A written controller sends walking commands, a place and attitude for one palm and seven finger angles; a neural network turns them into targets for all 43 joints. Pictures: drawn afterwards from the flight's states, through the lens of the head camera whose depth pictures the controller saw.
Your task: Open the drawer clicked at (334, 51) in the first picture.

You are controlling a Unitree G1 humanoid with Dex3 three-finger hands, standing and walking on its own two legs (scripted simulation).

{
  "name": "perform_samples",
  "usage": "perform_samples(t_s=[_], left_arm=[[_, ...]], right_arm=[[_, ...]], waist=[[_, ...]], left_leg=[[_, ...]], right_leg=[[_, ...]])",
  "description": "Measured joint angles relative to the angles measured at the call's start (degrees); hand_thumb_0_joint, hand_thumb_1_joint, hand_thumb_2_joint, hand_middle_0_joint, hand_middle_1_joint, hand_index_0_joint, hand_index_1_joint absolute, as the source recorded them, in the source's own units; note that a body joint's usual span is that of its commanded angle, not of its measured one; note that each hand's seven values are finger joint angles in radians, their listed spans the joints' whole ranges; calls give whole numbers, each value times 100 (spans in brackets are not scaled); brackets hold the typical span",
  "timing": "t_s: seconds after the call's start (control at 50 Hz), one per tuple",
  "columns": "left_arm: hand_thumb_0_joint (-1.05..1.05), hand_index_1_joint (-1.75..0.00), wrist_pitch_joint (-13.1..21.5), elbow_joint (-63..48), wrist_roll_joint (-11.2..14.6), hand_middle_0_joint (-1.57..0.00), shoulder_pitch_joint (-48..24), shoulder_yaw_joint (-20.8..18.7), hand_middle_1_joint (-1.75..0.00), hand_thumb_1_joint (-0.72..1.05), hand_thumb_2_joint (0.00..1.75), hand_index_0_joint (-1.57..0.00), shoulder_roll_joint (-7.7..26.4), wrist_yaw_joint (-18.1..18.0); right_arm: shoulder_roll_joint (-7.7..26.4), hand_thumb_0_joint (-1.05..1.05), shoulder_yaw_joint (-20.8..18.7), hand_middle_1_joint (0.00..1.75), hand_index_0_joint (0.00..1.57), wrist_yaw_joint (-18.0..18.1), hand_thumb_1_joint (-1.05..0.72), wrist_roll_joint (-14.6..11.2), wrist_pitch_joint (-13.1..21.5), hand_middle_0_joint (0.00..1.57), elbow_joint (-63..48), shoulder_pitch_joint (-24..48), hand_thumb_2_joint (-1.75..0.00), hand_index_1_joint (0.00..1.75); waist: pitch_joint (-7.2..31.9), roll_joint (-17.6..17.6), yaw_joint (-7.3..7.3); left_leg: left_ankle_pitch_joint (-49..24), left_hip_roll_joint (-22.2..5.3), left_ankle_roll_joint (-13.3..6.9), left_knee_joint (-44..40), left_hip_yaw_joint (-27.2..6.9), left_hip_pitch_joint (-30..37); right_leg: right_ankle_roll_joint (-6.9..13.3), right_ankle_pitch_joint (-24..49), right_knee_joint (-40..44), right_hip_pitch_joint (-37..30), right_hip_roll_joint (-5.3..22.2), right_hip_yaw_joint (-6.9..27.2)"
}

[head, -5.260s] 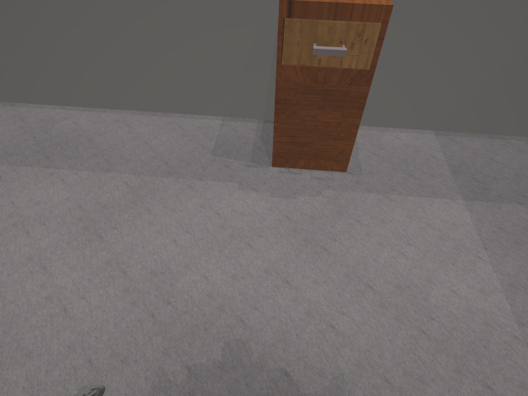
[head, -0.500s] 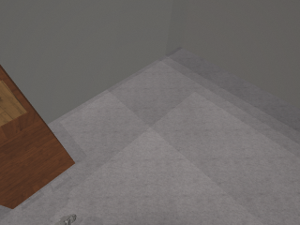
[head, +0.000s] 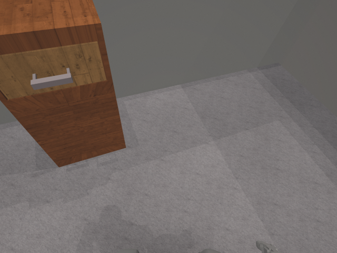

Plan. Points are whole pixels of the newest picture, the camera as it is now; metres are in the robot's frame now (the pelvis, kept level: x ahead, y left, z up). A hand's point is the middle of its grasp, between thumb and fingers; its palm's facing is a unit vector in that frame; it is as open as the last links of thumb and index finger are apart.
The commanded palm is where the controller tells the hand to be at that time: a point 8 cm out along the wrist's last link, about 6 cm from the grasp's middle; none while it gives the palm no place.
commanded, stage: turn to face it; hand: left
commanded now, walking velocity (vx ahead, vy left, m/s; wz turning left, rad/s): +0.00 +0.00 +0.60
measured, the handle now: (52, 77) +0.65 +0.48 -0.06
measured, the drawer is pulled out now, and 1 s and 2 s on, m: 0.00 0.00 0.00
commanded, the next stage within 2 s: take the last steps up to it in 0.58 s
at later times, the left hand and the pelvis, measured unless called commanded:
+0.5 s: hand out of the picture +0.05 +0.18 -0.13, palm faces +0.26 -0.92 -0.28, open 7.4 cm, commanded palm none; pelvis -0.01 -0.04 +0.01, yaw +16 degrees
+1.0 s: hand out of the picture -0.09 +0.20 -0.16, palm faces +0.43 -0.89 -0.17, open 7.4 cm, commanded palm none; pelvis -0.01 +0.03 +0.02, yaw +23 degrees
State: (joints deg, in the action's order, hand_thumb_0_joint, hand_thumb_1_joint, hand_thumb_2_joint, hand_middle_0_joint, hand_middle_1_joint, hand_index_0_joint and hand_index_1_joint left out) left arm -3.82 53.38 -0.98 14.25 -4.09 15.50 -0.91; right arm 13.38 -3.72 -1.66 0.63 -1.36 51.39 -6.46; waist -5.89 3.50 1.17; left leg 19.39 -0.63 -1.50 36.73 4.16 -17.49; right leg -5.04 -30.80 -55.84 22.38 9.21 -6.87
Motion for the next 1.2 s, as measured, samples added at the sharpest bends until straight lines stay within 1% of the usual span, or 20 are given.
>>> perform_samples(t_s=[0.06,0.12,0.26,0.3,0.34,0.36,0.4,0.44,0.48,0.54,0.62,0.7,0.74,0.78,0.8,0.84,0.9,0.98,1.08,1.2], left_arm=[[1,-30,-19,32,16,-20,-150,-55,-30,90,90,-20,73,18],[1,-30,30,-76,26,-20,-292,-55,-30,90,90,-19,68,40],[1,-30,90,-344,49,-20,-663,17,-30,90,90,-19,-93,25],[1,-30,128,-414,64,-20,-723,57,-30,90,90,-19,-162,18],[1,-30,197,-488,74,-20,-724,100,-30,90,90,-19,-225,16],[1,-30,254,-538,62,-20,-689,126,-30,90,90,-20,-235,13],[1,-30,332,-527,13,-20,-668,184,-30,90,90,-20,-351,-7],[1,-30,340,-508,3,-20,-566,241,-30,90,90,-20,-442,-5],[1,-30,319,-445,-1,-20,-448,267,-30,90,90,-20,-510,-13],[1,-30,311,-326,-13,-20,-288,277,-30,90,90,-20,-558,-23],[1,-30,323,-163,-49,-20,-103,268,-30,90,90,-20,-550,-18],[1,-30,328,21,-82,-20,68,229,-30,90,90,-20,-463,-4],[1,-30,317,149,-73,-20,161,195,-30,90,90,-20,-390,-6],[1,-30,272,276,-30,-20,295,151,-30,90,90,-20,-304,1],[1,-30,221,356,-18,-20,330,117,-30,90,90,-20,-236,6],[1,-30,105,528,-42,-20,408,90,-30,90,90,-20,-160,14],[1,-30,105,722,-70,-20,435,87,-30,90,90,-19,-118,109],[1,-30,225,773,-69,-20,389,125,-30,91,90,-19,-168,180],[1,-30,245,778,-55,-19,173,150,-30,91,90,-19,-298,194],[1,-30,252,723,-26,-19,-288,163,-30,91,90,-19,-464,222]], right_arm=[[-54,1,41,29,21,85,-91,22,37,20,-14,-64,-89,30],[-67,1,60,29,21,106,-91,33,19,20,34,-142,-89,30],[-62,1,25,30,21,86,-91,60,-70,20,126,-366,-89,30],[-42,1,1,30,21,82,-91,67,-106,20,146,-422,-89,30],[-15,1,-28,30,21,80,-91,54,-141,20,158,-487,-89,30],[-4,1,-44,30,21,74,-91,32,-150,20,149,-537,-89,30],[70,1,-103,30,21,80,-91,15,-193,20,182,-528,-89,30],[123,1,-150,30,21,72,-91,30,-259,20,225,-541,-89,30],[167,1,-174,29,20,41,-91,40,-291,20,269,-550,-89,30],[180,1,-172,29,20,19,-91,44,-307,20,333,-563,-89,30],[138,1,-130,29,20,28,-91,26,-337,20,441,-514,-89,30],[75,1,-50,29,20,58,-91,-18,-300,20,508,-344,-89,30],[32,1,5,29,20,82,-91,-27,-222,20,505,-273,-89,29],[-6,1,58,29,20,87,-91,-10,-85,20,478,-272,-89,30],[-78,1,80,29,20,91,-91,16,-26,20,488,-254,-89,30],[-203,1,144,29,20,112,-91,56,78,20,477,-301,-89,30],[-358,1,220,29,20,181,-91,58,213,20,509,-529,-89,30],[-452,1,233,30,21,262,-93,16,334,20,715,-894,-89,30],[-531,1,225,30,21,286,-92,10,401,20,1002,-1358,-89,30],[-605,1,192,30,21,312,-92,61,409,20,1300,-1817,-89,30]], waist=[[14,-72,-47],[47,-162,-80],[130,-356,-252],[157,-426,-304],[203,-486,-324],[252,-478,-316],[205,-624,-326],[204,-663,-331],[214,-674,-330],[224,-623,-315],[198,-480,-216],[135,-326,-49],[138,-257,4],[221,-213,26],[223,-99,66],[277,-29,99],[378,-74,32],[472,-118,-9],[489,-136,-103],[387,-202,-342]], left_leg=[[-175,46,-14,-317,-193,110],[-384,116,-54,-621,-373,220],[-577,285,5,-784,-816,222],[-568,326,58,-704,-943,156],[-509,376,133,-529,-1061,42],[-440,434,179,-360,-1098,-64],[359,434,254,524,-1080,-395],[717,435,298,1673,-908,-752],[545,330,357,2507,-735,-981],[295,126,453,2893,-586,-1035],[440,-59,514,2276,-473,-729],[688,-84,476,1155,-326,-239],[458,-61,437,416,-221,88],[59,-52,294,-449,-148,459],[37,10,167,-402,-106,449],[51,18,-11,-379,-54,517],[-133,7,-81,-835,-123,814],[-402,82,-141,-1519,-187,1233],[-441,171,-156,-1918,-206,1604],[-188,159,-49,-1971,-174,1917]], right_leg=[[-50,280,-718,384,-227,268],[-90,504,-589,481,-337,408],[-63,567,536,158,-569,598],[-18,643,1035,-74,-664,596],[29,1047,1807,-433,-744,546],[102,1295,2284,-638,-730,535],[396,1343,2198,-634,-750,396],[556,1308,2208,-721,-672,267],[587,1359,2361,-855,-606,162],[574,1439,2541,-988,-511,15],[536,1479,2627,-1033,-379,-144],[444,1473,2547,-948,-255,-249],[361,1431,2438,-892,-199,-312],[258,1293,2162,-765,-151,-372],[234,912,1858,-649,-118,-264],[253,320,956,-325,-264,21],[287,603,-98,101,-423,178],[222,1196,-407,431,-414,282],[136,1487,-78,609,-341,329],[197,1523,901,531,-345,233]])
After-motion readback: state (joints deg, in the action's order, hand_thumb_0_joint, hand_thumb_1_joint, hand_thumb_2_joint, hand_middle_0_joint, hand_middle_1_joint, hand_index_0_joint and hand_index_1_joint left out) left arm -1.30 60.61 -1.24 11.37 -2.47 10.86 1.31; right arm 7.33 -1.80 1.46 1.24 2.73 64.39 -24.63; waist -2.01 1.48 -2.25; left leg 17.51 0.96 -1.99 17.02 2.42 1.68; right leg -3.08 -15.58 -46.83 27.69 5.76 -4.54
